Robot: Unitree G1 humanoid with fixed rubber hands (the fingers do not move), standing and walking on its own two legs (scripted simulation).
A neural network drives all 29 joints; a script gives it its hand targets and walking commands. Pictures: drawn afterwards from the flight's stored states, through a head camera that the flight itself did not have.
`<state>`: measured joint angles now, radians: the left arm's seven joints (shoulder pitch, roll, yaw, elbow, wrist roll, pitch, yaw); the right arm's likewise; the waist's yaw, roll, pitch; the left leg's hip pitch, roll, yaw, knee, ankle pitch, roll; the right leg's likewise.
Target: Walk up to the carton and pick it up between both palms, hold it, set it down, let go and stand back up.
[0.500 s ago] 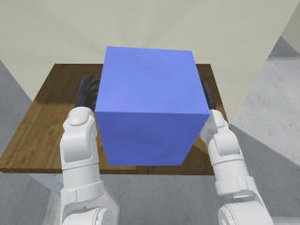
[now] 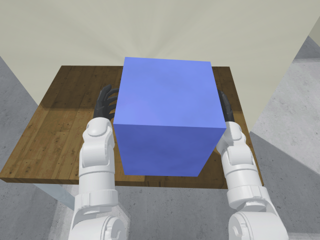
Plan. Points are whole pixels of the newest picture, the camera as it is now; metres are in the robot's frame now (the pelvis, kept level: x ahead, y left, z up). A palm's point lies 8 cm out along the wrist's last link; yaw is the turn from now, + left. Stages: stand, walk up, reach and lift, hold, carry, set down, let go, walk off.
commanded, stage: set down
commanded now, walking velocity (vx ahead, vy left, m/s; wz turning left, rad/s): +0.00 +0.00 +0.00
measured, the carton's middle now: (164, 122) +0.39 -0.04 +0.06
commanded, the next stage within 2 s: none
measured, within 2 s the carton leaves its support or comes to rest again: rests again in 1.34 s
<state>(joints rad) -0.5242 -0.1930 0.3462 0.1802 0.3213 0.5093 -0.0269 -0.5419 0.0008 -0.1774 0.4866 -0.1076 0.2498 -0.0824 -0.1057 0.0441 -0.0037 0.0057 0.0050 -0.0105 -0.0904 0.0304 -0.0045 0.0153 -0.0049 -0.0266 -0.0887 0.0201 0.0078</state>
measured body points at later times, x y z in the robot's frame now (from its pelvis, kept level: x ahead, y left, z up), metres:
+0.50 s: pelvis +0.01 +0.00 +0.00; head +0.04 -0.02 +0.45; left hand +0.42 +0.09 +0.08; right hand +0.39 -0.21 +0.06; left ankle -0.02 +0.12 -0.76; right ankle -0.02 -0.12 -0.76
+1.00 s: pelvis +0.01 +0.00 +0.00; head +0.06 -0.02 +0.44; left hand +0.43 +0.10 +0.06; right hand +0.40 -0.21 +0.03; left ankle -0.02 +0.12 -0.76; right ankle -0.02 -0.12 -0.76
